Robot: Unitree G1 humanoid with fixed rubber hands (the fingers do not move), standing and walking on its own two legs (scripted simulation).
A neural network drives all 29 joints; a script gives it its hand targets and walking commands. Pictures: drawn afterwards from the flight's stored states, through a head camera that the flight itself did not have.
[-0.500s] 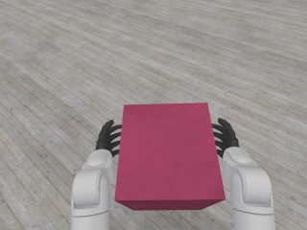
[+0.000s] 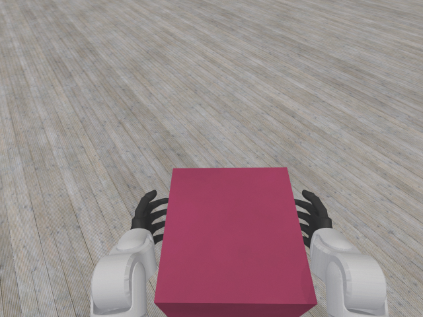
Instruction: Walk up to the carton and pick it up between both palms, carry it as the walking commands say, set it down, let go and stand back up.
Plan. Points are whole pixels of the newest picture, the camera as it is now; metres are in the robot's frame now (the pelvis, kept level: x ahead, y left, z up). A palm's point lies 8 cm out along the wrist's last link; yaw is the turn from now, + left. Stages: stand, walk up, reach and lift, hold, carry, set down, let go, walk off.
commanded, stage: carry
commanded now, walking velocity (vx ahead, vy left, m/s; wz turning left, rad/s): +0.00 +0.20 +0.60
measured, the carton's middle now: (229, 253) +0.24 +0.00 +0.01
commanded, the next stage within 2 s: none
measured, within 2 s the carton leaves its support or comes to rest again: neither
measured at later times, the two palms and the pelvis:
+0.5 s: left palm out of the picture +0.12 +0.36 +0.09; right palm (182, 241) +0.22 +0.08 +0.09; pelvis -0.06 +0.14 +0.00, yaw +19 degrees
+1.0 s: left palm out of the picture +0.02 +0.45 +0.11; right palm (101, 291) +0.14 +0.18 +0.10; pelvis -0.13 +0.22 +0.01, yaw +25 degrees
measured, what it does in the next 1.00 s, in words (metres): steps to the left, turning left: right foot, then left foot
